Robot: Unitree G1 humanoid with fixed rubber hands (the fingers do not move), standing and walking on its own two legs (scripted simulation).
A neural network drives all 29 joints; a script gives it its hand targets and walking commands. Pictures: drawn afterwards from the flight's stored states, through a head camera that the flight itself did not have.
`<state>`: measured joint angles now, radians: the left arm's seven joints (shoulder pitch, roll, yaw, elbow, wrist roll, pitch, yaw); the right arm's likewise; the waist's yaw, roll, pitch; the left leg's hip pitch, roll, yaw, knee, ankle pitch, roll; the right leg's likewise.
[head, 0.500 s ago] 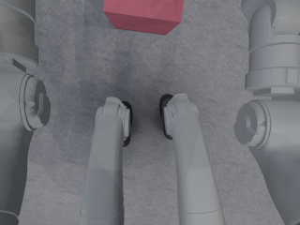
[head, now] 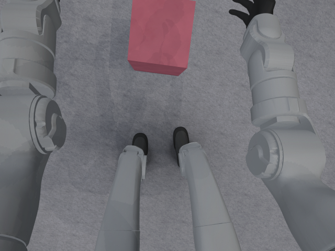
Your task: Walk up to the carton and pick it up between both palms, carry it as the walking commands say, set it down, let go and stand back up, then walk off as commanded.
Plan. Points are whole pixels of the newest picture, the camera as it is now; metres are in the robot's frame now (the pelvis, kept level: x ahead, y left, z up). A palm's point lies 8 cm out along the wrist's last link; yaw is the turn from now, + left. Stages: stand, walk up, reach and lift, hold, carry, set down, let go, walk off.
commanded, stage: let go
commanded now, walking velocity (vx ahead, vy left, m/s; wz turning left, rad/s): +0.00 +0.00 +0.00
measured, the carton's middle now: (160, 41) +0.60 -0.01 -0.54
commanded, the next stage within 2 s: stand in 1.42 s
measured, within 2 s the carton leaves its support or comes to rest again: neither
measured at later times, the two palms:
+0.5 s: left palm (22, 32) +0.48 +0.20 -0.04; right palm (310, 61) +0.43 -0.22 -0.03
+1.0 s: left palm out of the picture +0.25 +0.23 +0.03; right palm (334, 203) +0.24 -0.22 +0.03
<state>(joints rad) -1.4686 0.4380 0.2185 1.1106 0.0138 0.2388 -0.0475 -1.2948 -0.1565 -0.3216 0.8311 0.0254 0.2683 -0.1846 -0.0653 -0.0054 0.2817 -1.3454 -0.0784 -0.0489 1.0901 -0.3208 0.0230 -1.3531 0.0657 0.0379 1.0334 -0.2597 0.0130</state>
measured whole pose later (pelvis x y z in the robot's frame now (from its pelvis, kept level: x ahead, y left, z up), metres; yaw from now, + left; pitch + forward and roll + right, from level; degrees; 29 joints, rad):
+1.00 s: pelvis +0.08 +0.00 +0.11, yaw +1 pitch +1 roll +0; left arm 0.19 0.18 0.06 0.51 0.01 0.04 -0.03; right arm 0.25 -0.21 -0.02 0.44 0.01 0.05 0.07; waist -0.02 0.01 0.04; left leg -0.24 -0.06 -0.03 0.49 -0.26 0.04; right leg -0.27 0.04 0.07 0.48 -0.22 0.00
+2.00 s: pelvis +0.13 +0.00 +0.10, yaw +2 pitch +0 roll +0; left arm 0.21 0.30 0.03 0.73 0.03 0.00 0.01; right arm 0.23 -0.31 -0.04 0.76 -0.04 -0.01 -0.01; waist -0.01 0.01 -0.06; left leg -0.15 -0.03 0.00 0.50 -0.35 0.03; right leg -0.18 0.03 0.02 0.50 -0.32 -0.01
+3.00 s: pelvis +0.08 -0.01 +0.11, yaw +1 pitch -3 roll +0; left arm 0.20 0.35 0.00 1.01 0.01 -0.02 0.00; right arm 0.21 -0.35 0.00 1.02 -0.02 -0.02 0.00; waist 0.00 0.00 -0.01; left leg -0.13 -0.02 -0.01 0.38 -0.21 0.01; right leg -0.15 0.04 0.03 0.38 -0.18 -0.02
